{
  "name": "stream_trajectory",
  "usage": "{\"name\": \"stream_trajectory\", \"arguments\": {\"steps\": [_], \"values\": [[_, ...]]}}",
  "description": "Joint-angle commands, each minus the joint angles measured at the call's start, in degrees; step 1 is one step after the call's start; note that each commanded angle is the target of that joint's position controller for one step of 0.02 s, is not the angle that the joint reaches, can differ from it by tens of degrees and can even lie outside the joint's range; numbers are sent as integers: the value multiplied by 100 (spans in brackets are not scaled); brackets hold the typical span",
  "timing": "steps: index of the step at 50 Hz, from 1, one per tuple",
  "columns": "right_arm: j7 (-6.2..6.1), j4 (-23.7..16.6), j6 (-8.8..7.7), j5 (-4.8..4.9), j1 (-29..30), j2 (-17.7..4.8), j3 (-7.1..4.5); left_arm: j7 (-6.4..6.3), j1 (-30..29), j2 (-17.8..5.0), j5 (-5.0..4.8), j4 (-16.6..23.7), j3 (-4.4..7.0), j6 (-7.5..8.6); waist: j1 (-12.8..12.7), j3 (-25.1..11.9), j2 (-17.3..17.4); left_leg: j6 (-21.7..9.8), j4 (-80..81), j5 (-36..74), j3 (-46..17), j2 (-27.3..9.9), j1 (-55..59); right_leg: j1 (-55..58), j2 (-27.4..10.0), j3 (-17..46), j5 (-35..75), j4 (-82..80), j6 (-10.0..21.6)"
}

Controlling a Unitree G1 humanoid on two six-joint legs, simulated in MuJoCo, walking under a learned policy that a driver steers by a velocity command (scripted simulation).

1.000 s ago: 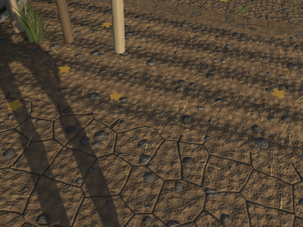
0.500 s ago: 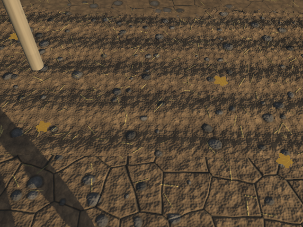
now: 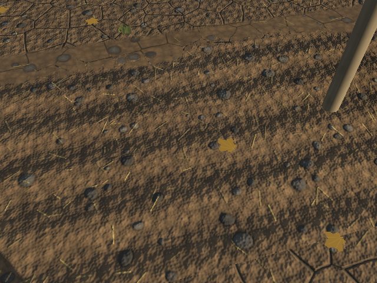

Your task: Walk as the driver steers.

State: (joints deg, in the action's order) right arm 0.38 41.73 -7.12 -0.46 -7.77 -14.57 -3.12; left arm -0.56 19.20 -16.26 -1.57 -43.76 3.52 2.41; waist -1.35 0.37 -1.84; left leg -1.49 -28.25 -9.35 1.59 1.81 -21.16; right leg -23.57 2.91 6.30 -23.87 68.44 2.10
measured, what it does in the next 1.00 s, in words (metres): walks ahead: right foot, then left foot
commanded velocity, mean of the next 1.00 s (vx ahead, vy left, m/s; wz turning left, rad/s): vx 0.50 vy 0.00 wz -0.10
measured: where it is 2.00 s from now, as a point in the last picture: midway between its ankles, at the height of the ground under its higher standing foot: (209, 194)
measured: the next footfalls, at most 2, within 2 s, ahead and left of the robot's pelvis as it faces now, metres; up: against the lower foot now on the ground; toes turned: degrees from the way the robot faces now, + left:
right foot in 0.38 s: +0.34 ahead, -0.16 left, +0.00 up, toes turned -6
left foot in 0.90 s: +0.66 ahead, +0.06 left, +0.00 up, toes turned -2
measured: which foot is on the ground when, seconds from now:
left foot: down 0.00-0.38, up 0.40-0.88, down 0.90-1.00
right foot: up 0.00-0.36, down 0.38-0.92, up 0.94-1.00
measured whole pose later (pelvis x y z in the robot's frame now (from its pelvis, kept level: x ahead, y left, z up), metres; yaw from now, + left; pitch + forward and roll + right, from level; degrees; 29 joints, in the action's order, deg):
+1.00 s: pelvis +0.53 -0.03 -0.01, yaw -3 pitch +3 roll -1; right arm 2.4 42.5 -5.0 0.6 -7.5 -16.0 -2.4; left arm 0.2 19.5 -16.7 -1.0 -47.9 2.9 4.3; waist -1.4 1.3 -0.3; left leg -3.4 -32.1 -8.7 1.9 1.3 -26.1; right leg -15.6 -0.2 2.1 -26.6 61.5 1.1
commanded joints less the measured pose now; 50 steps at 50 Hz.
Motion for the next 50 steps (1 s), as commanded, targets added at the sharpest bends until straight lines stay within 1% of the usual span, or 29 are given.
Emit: {"name": "stream_trajectory", "arguments": {"steps": [1,3,7,11,15,17,18,19,20,21,22,23,24,25,26,28,30,32,35,38,40,43,44,45,46,47,48,49,50], "values": [[20,-66,16,-47,-517,-530,-129,31,-237,-451,25,579,134,78,198,-15,667,-931,1648,-368,-1942,-1605,1331,-1640,-759,167,524,121,-24],[64,41,-39,12,-584,-577,-158,47,-189,-256,15,580,87,47,121,-17,723,-1060,1852,167,-1492,-1504,1128,-1520,-785,29,662,-241,-51],[52,209,-34,81,-742,-860,-234,78,-779,-156,120,786,-1,113,188,-19,533,-1155,2010,1082,-932,-1505,1349,-1695,-953,-184,1589,-1550,-143],[25,364,82,159,-1087,-1042,-247,178,-1584,-58,70,968,-76,211,511,108,596,-951,1936,1114,-436,-1335,1381,-1205,-780,-561,2403,-2914,-160],[26,546,208,221,-1425,-1167,-257,274,-2063,-201,2,1208,-44,249,596,227,743,-856,1689,1154,-572,-1658,1946,-1088,-622,-655,1975,-3545,12],[-1,590,278,243,-1368,-1263,-272,296,-1816,-359,25,1191,26,273,335,89,822,-732,1257,1944,-530,-1727,2138,-537,-453,-775,1685,-3870,201],[-20,593,306,260,-1293,-1262,-257,277,-1261,-513,65,1030,122,278,-9,-239,756,-603,582,2809,-289,-1548,2062,335,-283,-924,1820,-4140,341],[-42,573,305,218,-1324,-1107,-190,225,-391,-807,104,776,272,264,-391,-819,627,-419,-518,2985,-17,-1263,1564,1691,-359,-808,1968,-4085,526],[-54,366,258,8,-1308,-733,-27,132,688,-1326,178,619,403,215,-738,-1709,-323,-151,-2541,1026,268,-891,205,3431,-1703,763,2397,-3894,963],[-11,279,121,88,-1880,-265,113,171,704,-1594,185,576,410,204,-304,-2265,-1638,56,-4111,-2404,-229,-39,-1765,4653,-2653,3292,1348,-4696,1800],[19,320,43,228,-1442,-896,-37,191,623,-1048,123,590,283,213,-517,-1785,-864,11,-4661,-2330,-694,-363,-2437,4305,-2472,3152,837,-4943,1613],[37,172,13,286,-995,-1020,-77,193,276,-849,86,609,200,226,-426,-1069,-648,-49,-4600,-1770,-560,-596,-2647,3605,-2255,2286,1167,-5015,1402],[11,176,31,216,-818,-935,-66,211,-104,-700,103,646,145,230,-228,-721,-215,-18,-4331,-1291,-473,-813,-2400,2853,-1988,1708,1683,-5143,1291],[2,167,74,124,-775,-892,-85,235,-382,-566,133,670,111,237,-44,-445,-189,37,-3999,-997,-475,-941,-2140,2238,-1791,1314,2046,-5336,1248],[16,191,143,118,-901,-811,-85,242,-524,-493,174,670,93,262,140,-382,-303,70,-3853,-795,-518,-1042,-1792,1832,-1674,1075,2197,-5536,1227],[8,219,262,116,-994,-622,-57,241,-562,-537,154,581,121,349,292,-303,-292,166,-3599,-560,-469,-1045,-1576,1443,-1604,733,2524,-5822,1308],[-18,108,310,67,-698,-572,-45,198,-462,-644,155,454,159,390,284,-122,-167,263,-3140,-133,-464,-1059,-1795,1354,-1576,445,2773,-5982,1334],[-4,0,298,48,-319,-500,-14,142,-322,-692,139,340,173,368,181,2,-107,294,-2429,496,-450,-1045,-1921,1428,-1486,173,2810,-6047,1247],[67,-136,239,81,269,-391,42,91,-108,-802,109,200,191,320,-46,156,-121,245,-1306,1313,-304,-868,-1692,1474,-1350,-166,2626,-6078,1058],[150,-314,197,129,781,-416,59,80,228,-929,54,4,222,271,-263,273,-129,178,-697,1434,-213,-715,-1582,1796,-1492,-163,2356,-5961,1005],[210,-435,172,144,971,-484,46,65,338,-964,30,-111,238,220,-279,337,-162,52,-429,1159,-251,-665,-1665,2182,-1669,-88,2412,-5769,943],[261,-453,134,129,755,-650,-12,25,278,-1047,17,-204,272,136,-68,185,-293,-181,-160,550,-132,-502,-1205,2590,-1799,-45,3197,-5299,771],[244,-351,128,111,336,-759,-79,13,158,-1072,18,-201,271,105,203,-67,-311,-297,-3,500,54,-318,-547,2581,-1658,-191,4087,-4783,660],[195,-98,133,88,-496,-1003,-214,-1,158,-939,52,-196,217,79,565,-615,-199,-458,-9,621,149,-210,652,2311,-1345,-435,4625,-3770,504],[137,83,161,56,-1508,-1448,-337,-35,202,-678,196,-53,94,88,897,-1484,457,-810,-221,1044,-934,-1160,2299,1280,-1001,-804,3285,-1989,255],[175,198,187,57,-1736,-1893,-419,34,999,-9,184,33,-92,224,431,-2123,2051,-1801,457,-235,-3796,-2301,4229,-1126,59,-667,-454,-37,-143],[192,139,197,156,-1762,-1337,-281,70,613,-559,106,-28,9,350,712,-2103,1495,-1702,1059,-1237,-4468,-2230,4268,-1856,-161,20,-894,592,-102],[177,51,196,142,-1351,-1133,-210,103,-6,-838,-24,162,86,425,700,-1236,1107,-1455,1136,-1152,-3693,-2047,3572,-2243,-430,-60,-411,653,-29],[170,-42,212,99,-968,-1055,-184,74,-359,-766,9,253,57,457,557,-765,548,-1347,1190,-586,-3096,-1824,2755,-2102,-668,-183,84,395,-7]]}}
